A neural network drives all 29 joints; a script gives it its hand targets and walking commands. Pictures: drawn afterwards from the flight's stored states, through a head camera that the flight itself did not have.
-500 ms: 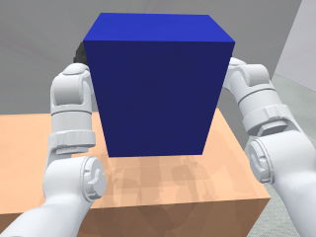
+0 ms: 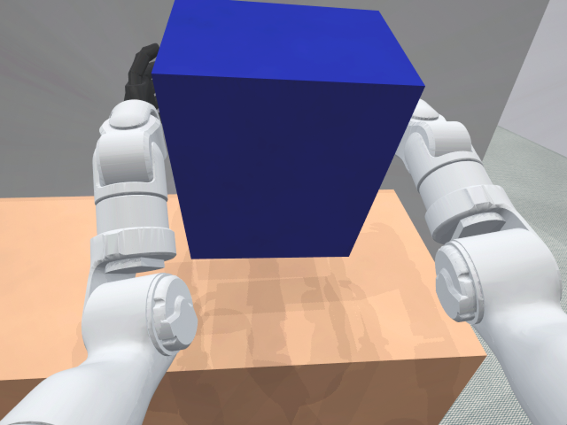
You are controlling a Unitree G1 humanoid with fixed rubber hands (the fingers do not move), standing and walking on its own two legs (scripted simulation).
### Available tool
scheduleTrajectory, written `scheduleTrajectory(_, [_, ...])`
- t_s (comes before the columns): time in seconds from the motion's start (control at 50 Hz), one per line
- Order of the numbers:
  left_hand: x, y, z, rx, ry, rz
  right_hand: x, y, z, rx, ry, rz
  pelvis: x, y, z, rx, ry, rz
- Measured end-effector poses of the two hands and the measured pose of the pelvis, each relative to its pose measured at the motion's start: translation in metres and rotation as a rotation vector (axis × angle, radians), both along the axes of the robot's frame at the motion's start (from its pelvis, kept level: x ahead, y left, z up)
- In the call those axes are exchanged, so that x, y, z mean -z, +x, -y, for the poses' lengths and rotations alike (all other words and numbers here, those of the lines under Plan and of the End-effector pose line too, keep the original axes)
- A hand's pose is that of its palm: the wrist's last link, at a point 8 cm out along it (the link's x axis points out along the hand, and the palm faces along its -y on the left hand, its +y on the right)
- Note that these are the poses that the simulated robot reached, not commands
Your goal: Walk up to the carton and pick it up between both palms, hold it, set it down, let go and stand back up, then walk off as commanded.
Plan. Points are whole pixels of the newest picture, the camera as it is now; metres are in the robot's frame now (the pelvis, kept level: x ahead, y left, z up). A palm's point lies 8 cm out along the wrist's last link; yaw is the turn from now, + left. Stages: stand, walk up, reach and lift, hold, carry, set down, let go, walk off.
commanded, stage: set down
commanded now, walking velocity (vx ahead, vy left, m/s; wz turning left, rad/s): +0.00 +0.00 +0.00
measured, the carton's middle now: (275, 146) +0.37 +0.01 +0.27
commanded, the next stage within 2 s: none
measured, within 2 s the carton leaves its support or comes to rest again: neither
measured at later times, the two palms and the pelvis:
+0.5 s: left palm (160, 150) +0.38 +0.15 +0.26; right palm (392, 153) +0.39 -0.16 +0.24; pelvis -0.01 -0.01 +0.00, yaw +0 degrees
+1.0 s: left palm (164, 178) +0.37 +0.16 +0.23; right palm (384, 170) +0.41 -0.16 +0.21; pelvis -0.01 -0.02 +0.00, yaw +0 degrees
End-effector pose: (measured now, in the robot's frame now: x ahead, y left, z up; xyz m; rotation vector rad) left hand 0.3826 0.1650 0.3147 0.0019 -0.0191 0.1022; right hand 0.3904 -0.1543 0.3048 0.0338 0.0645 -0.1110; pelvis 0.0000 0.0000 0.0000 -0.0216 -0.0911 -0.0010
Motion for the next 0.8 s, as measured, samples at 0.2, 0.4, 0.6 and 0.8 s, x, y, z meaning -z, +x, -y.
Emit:
scheduleTrajectory(0.2, [0.049,-0.006,-0.006,-0.044,0.018,-0.024,0.058,0.007,-0.007,-0.047,-0.039,-0.016,0.001,0.001,0.007,-0.029,-0.005,0.025])
scheduleTrajectory(0.4, [0.053,-0.007,0.01,-0.044,0.015,-0.039,0.068,0.002,0.008,-0.038,-0.031,-0.026,0.001,-0.007,0.008,-0.007,0.0,0.007])
scheduleTrajectory(0.6, [0.056,-0.008,0.007,-0.063,0.008,-0.062,0.069,0.006,0.006,-0.06,-0.018,-0.046,0.0,-0.008,0.011,0.004,0.005,0.006])
scheduleTrajectory(0.8, [0.079,-0.015,0.002,-0.098,0.011,-0.087,0.087,0.009,0.0,-0.097,-0.031,-0.064,0.0,-0.009,0.015,-0.005,0.006,0.006])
